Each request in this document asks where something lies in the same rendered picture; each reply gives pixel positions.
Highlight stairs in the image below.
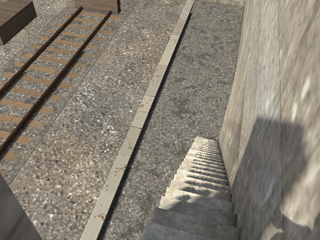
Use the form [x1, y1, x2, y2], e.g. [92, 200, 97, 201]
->
[141, 136, 241, 240]

